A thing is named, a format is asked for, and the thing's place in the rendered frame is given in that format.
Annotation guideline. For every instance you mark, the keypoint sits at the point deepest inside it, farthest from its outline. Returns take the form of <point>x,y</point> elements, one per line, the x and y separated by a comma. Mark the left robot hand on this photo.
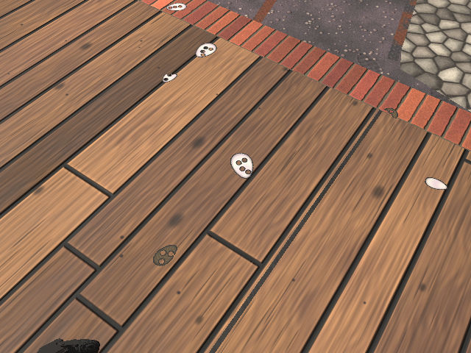
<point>71,346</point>

